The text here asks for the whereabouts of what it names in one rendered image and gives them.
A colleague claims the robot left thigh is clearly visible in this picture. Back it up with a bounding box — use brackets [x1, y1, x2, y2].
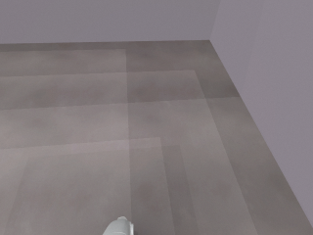
[103, 219, 134, 235]

